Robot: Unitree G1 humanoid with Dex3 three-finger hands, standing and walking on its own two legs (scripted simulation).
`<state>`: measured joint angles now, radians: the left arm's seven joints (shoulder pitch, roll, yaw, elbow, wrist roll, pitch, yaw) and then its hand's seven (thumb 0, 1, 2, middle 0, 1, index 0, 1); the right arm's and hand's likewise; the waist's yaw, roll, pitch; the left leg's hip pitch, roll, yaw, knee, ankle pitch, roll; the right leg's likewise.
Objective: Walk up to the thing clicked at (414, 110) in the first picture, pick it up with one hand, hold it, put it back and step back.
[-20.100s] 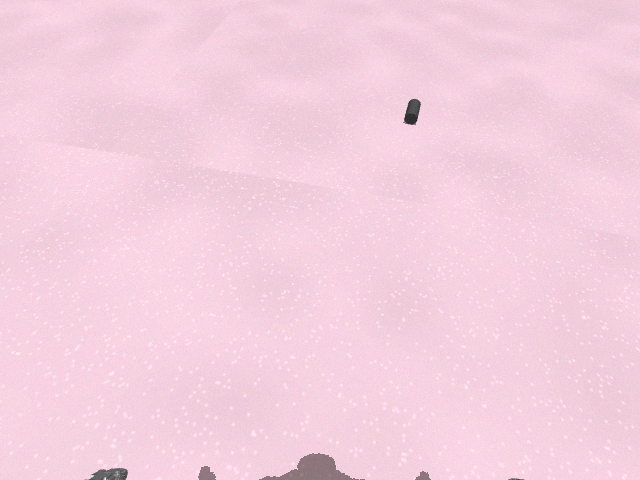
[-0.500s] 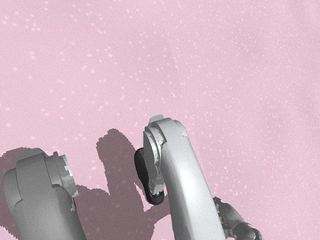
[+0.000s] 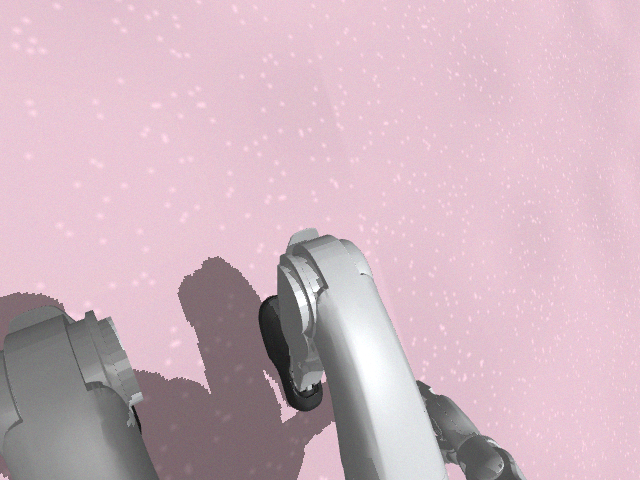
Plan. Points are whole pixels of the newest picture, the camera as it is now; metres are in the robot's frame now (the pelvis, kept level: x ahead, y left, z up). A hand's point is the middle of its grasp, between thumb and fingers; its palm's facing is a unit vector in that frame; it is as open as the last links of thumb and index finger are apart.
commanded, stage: rest palm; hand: left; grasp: from above
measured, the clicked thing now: out of the picture +0.49 +0.37 -0.27
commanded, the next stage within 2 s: close in 1.22 s
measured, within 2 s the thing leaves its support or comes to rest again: neither
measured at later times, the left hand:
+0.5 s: hand out of the picture +0.46 +0.35 -0.23, palm faces -0.49 -0.10 -0.86, open 13.6 cm
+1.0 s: hand out of the picture +0.47 +0.35 -0.23, palm faces -0.46 -0.09 -0.88, open 13.4 cm
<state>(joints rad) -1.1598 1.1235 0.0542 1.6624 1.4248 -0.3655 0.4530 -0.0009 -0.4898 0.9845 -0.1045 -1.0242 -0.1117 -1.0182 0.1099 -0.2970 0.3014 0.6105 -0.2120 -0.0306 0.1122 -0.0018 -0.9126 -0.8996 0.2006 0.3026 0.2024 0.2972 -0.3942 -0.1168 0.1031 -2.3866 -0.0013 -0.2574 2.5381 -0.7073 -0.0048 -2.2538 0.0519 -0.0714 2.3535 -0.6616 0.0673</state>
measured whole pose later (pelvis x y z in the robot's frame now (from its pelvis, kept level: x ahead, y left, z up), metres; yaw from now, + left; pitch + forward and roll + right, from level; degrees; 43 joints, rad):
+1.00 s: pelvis +0.00 +0.00 -0.01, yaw -1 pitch +28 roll -16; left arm -1.14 1.14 0.06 1.70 1.39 -0.32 0.49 0.00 -0.42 0.95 -0.12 -1.05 -0.14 -1.04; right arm 0.09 -0.32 0.34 0.60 -0.23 -0.10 0.13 0.00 -0.92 -0.90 0.20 0.30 0.20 0.30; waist -0.40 -0.13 0.14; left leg -2.38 0.01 -0.28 2.58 -0.72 0.00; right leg -2.25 0.06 -0.09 2.37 -0.66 0.07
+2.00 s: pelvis +0.00 +0.00 +0.00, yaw -2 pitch +28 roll -16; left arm -1.11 1.17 0.08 1.62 1.37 -0.38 0.39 0.00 -0.05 0.66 -0.37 -0.89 -0.42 -0.84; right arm 0.09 -0.35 0.36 0.57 -0.24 -0.06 0.13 0.00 -0.91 -0.90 0.20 0.30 0.20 0.30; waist -0.39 -0.15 0.19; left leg -2.36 0.01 -0.29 2.57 -0.73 -0.01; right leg -2.22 0.05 -0.11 2.35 -0.66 0.07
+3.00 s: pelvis +0.00 +0.00 +0.00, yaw -2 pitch +28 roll -16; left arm -1.12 1.16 0.07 1.60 1.37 -0.38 0.40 -0.01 0.12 0.38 -0.66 -0.59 -0.70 -0.52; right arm 0.09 -0.35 0.34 0.56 -0.23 -0.05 0.12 0.00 -0.91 -0.90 0.20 0.30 0.20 0.30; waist -0.38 -0.14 0.17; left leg -2.37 0.01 -0.28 2.57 -0.71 0.00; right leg -2.23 0.04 -0.10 2.35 -0.64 0.07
